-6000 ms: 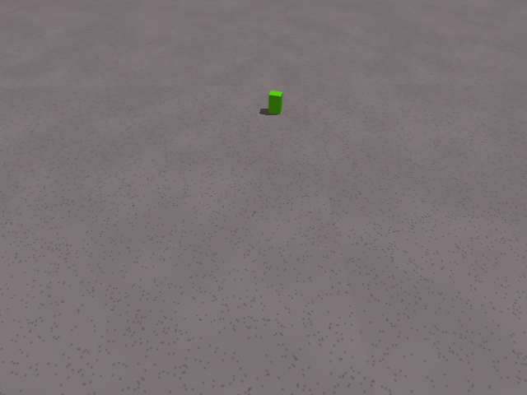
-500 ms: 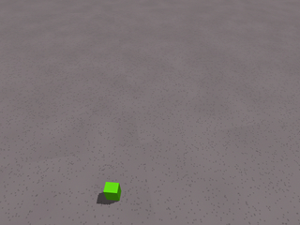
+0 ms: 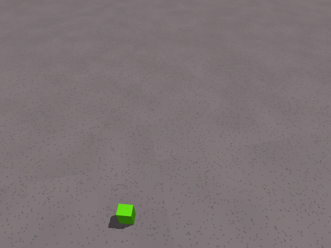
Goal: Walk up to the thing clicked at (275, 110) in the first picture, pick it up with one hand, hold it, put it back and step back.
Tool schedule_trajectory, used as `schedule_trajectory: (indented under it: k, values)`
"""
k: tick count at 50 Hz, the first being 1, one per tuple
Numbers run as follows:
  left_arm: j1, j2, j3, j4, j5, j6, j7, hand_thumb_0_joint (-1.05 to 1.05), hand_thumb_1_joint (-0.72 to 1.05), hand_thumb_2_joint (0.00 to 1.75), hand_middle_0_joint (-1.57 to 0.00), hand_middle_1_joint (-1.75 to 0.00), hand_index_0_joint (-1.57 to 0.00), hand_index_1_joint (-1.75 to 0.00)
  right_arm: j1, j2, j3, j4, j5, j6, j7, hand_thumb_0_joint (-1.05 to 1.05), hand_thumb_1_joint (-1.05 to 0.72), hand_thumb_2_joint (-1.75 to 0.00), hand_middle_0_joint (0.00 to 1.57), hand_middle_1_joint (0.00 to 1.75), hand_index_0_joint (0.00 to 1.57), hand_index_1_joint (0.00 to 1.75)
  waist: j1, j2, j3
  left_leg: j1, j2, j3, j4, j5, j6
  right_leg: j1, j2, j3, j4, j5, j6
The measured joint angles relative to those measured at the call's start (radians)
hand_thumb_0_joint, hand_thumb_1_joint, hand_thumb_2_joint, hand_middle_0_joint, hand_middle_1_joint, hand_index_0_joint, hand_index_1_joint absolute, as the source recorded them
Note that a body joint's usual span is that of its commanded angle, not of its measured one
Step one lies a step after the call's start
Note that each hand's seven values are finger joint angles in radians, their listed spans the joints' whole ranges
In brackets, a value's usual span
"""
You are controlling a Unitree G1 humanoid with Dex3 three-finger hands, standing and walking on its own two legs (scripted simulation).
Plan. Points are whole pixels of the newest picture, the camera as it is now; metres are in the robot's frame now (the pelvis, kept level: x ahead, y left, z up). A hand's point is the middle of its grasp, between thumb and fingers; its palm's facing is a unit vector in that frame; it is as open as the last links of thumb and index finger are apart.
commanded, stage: stand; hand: left
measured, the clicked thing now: (126, 214) +0.46 +0.22 -0.72
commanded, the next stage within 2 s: none
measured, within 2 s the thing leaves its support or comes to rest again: neither
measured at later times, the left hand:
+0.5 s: hand out of the picture +0.09 +0.25 -0.16, palm faces -0.03 -0.94 -0.34, open 7.4 cm
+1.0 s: hand out of the picture +0.09 +0.25 -0.16, palm faces -0.01 -0.94 -0.34, open 7.4 cm
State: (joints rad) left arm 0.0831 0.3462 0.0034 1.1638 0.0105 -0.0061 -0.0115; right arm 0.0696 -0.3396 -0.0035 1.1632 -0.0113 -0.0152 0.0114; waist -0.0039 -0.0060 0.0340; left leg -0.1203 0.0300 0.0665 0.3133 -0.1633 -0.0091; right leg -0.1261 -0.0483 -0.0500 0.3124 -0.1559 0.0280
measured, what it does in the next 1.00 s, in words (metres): stands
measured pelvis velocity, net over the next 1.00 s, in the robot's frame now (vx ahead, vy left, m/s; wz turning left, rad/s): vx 0.02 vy -0.01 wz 0.01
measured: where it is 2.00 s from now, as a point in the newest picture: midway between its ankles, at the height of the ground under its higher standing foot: outside the picture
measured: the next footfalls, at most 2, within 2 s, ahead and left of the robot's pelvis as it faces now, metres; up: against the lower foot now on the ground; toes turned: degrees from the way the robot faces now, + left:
none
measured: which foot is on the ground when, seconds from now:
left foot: down 0.00-1.00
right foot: down 0.00-1.00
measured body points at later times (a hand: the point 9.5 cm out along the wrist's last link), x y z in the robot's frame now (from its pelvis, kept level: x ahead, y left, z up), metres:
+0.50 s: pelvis +0.01 -0.01 +0.00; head +0.02 +0.00 +0.45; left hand +0.09 +0.30 -0.13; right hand +0.09 -0.31 -0.13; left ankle +0.00 +0.12 -0.75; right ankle +0.01 -0.13 -0.75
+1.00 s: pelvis +0.02 -0.01 +0.00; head +0.02 -0.01 +0.45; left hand +0.09 +0.30 -0.13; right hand +0.10 -0.31 -0.13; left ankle +0.00 +0.12 -0.75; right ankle +0.01 -0.13 -0.75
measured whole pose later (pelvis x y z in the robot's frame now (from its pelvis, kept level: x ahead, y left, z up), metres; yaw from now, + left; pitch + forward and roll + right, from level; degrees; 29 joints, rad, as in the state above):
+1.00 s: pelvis +0.02 -0.01 +0.00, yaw +0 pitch -2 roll +0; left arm 0.10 0.35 0.00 1.15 0.01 0.00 -0.01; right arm 0.09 -0.35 0.00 1.15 -0.01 -0.01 0.01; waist 0.00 0.00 0.03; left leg -0.09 0.04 0.06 0.29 -0.18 -0.02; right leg -0.09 -0.04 -0.06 0.30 -0.18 0.02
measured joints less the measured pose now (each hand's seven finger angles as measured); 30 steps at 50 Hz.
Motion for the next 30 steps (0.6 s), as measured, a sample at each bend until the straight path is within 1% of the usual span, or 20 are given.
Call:
schedule_trajectory:
  k: [30]
  values:
    - [0.009,0.004,-0.007,-0.013,-0.003,-0.002,0.004,0.01,0.90,0.90,-0.20,-0.30,-0.21,-0.30,0.018,-0.005,0.001,-0.001,0.001,0.007,0.002,0.00,-0.90,-0.90,0.20,0.30,0.20,0.30,-0.007,0.002,0.001,0.016,0.008,-0.012,-0.010,-0.010,-0.010,0.022,0.009,-0.012,-0.014,-0.013,-0.008]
